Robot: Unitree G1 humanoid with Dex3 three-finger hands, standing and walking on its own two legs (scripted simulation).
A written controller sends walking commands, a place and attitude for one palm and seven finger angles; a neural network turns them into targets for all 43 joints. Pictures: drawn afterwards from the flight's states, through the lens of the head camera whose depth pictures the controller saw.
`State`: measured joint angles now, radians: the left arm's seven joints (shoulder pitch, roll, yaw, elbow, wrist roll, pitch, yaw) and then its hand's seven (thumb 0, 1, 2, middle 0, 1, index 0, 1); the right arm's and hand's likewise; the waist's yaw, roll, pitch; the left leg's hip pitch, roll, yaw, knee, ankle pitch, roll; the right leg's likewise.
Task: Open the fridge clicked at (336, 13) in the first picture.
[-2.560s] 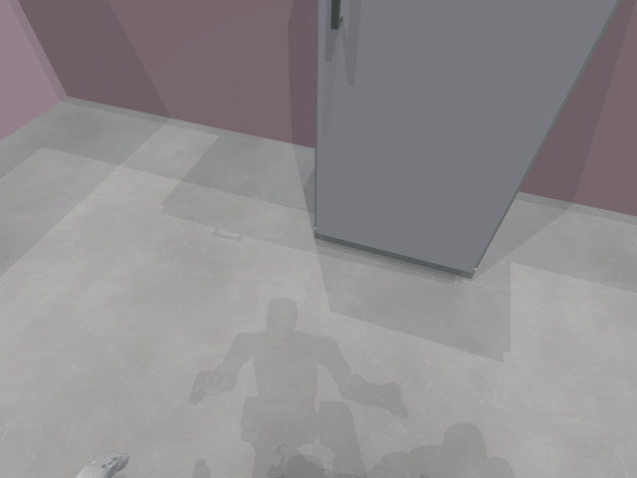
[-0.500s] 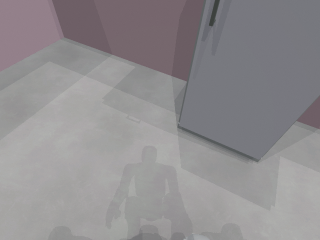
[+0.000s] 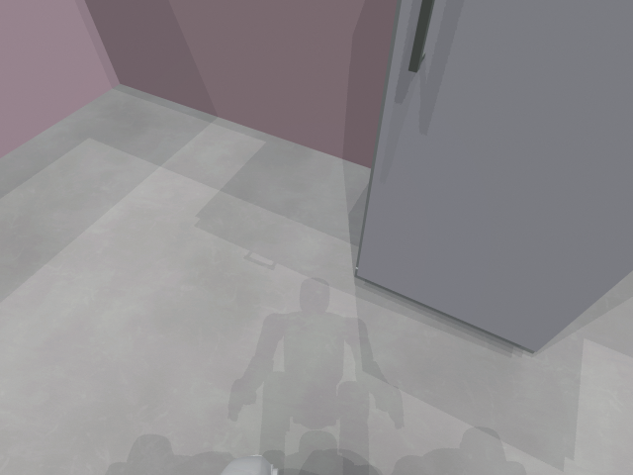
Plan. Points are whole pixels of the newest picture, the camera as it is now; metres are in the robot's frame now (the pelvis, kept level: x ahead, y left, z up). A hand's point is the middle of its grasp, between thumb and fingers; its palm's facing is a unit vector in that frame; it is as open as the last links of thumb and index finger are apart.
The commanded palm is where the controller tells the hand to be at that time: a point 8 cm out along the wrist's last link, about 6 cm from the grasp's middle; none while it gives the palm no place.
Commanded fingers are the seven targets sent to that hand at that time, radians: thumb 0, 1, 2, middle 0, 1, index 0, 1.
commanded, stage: turn to face it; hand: left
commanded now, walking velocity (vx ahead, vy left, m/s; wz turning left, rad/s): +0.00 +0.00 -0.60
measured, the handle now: out of the picture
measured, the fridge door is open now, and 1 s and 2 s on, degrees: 0 0 0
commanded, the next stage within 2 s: take the last steps up to it in 0.52 s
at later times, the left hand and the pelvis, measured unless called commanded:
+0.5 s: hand (166, 460) +0.16 +0.23 -0.17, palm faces -0.23 -0.95 -0.21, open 7.4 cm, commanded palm none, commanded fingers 0.00 0.90 0.90 -0.20 -0.30 -0.20 -0.30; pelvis +0.05 +0.05 +0.01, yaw -16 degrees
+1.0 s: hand (198, 436) +0.20 +0.20 -0.18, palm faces -0.32 -0.93 -0.18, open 7.3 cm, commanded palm none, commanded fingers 0.00 0.90 0.90 -0.20 -0.30 -0.20 -0.30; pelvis +0.10 +0.03 -0.01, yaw -23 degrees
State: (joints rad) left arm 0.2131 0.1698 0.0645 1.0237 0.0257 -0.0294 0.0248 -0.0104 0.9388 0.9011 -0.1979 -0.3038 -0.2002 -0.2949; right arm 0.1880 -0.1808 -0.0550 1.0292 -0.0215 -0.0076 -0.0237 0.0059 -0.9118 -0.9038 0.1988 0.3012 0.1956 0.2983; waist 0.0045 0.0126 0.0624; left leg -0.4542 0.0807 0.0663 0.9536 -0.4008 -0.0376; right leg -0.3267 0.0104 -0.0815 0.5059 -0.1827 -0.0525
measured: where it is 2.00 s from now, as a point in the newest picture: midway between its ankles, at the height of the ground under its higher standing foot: (345, 452)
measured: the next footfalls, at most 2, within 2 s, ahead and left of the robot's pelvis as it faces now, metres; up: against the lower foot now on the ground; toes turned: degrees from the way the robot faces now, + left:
left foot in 0.16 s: +0.11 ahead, +0.13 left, +0.00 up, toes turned -2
right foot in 0.62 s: +0.03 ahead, -0.10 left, +0.00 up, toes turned -25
